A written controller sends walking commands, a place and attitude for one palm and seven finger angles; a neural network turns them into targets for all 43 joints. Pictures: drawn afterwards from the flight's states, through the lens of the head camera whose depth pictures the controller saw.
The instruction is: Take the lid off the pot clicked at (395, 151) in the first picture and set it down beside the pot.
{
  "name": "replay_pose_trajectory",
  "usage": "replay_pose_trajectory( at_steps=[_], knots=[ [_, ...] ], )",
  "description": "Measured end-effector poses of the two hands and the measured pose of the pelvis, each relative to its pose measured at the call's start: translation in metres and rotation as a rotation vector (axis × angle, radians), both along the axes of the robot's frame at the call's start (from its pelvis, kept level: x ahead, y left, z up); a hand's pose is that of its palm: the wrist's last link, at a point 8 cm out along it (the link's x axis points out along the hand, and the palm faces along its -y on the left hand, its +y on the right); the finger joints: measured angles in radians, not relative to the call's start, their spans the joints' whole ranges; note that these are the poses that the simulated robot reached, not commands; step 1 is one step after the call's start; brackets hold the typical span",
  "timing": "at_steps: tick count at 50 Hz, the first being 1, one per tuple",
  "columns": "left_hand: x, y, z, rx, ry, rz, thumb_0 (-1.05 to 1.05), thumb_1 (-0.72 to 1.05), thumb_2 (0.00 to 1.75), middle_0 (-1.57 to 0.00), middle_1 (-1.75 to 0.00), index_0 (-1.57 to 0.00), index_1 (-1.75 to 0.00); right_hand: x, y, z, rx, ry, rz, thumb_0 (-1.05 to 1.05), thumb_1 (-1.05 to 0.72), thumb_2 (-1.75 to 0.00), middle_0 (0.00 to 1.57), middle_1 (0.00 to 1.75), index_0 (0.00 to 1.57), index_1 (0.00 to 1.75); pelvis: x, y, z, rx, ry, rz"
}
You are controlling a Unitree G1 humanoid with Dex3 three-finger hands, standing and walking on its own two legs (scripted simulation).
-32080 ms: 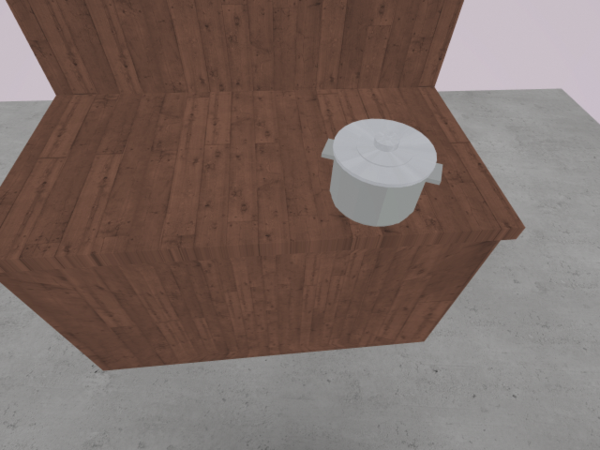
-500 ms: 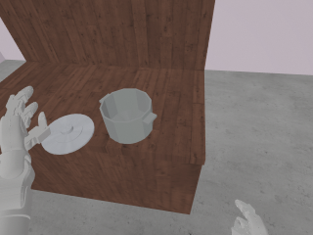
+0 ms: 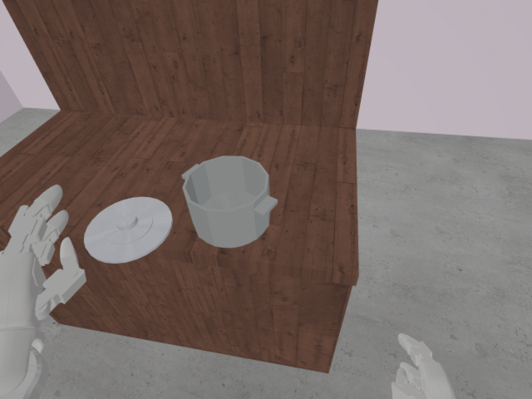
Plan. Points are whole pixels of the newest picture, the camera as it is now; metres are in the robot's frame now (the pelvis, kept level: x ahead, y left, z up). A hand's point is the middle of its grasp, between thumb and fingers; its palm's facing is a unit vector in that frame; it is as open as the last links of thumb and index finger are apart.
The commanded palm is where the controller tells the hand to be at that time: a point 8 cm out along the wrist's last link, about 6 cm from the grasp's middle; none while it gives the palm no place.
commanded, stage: draw the hand back to the body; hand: left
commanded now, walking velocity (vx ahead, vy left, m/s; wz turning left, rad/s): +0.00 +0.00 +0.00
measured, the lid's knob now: (126, 221) +0.49 +0.39 -0.06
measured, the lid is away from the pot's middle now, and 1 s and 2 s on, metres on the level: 0.24 0.24 0.24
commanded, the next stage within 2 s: step back with the hand held close in 0.30 s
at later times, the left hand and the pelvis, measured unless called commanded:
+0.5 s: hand (31, 299) +0.17 +0.27 +0.17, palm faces +0.40 -0.83 -0.39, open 7.5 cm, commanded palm +0.12 +0.31 +0.17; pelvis -0.01 +0.02 +0.00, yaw +0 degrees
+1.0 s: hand out of the picture +0.14 +0.30 +0.16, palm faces +0.30 -0.81 -0.51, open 7.4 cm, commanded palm +0.08 +0.34 +0.17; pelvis -0.06 +0.06 -0.01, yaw -2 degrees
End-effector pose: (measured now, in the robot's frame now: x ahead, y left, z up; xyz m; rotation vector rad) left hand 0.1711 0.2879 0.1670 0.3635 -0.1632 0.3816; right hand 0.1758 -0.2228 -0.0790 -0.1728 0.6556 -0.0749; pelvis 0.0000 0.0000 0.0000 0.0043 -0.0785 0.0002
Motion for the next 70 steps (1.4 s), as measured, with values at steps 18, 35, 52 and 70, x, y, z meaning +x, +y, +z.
replay_pose_trajectory(
  at_steps=[18, 35, 52, 70],
  knots=[
    [-0.045, 0.012, 0.002, 0.026, 0.015, 0.014, 0.02, 0.89, 0.90, -0.21, -0.30, -0.21, -0.31, -0.001, 0.032, 0.007, 0.002, -0.032, 0.040, 0.02, -0.91, -0.89, 0.20, 0.30, 0.20, 0.30, -0.009, 0.018, 0.000, -0.013, -0.016, 0.010],
    [-0.032, 0.036, -0.013, 0.091, 0.082, -0.102, 0.01, 0.89, 0.90, -0.21, -0.30, -0.20, -0.31, -0.038, 0.032, 0.005, -0.060, 0.079, -0.050, 0.01, -0.91, -0.89, 0.20, 0.30, 0.20, 0.30, -0.020, 0.050, -0.004, -0.027, 0.069, -0.020],
    [-0.076, 0.047, 0.013, 0.213, 0.005, -0.113, 0.01, 0.89, 0.90, -0.21, -0.30, -0.21, -0.31, -0.084, 0.065, -0.011, -0.001, 0.069, -0.046, 0.01, -0.91, -0.89, 0.20, 0.30, 0.20, 0.30, -0.064, 0.064, -0.014, -0.043, 0.084, -0.023],
    [-0.119, 0.074, 0.021, 0.199, -0.107, -0.111, 0.02, 0.88, 0.90, -0.21, -0.30, -0.21, -0.31, -0.136, 0.074, 0.013, -0.092, 0.033, -0.058, 0.01, -0.91, -0.89, 0.20, 0.30, 0.20, 0.30, -0.112, 0.081, -0.009, -0.084, 0.111, -0.037]
  ],
)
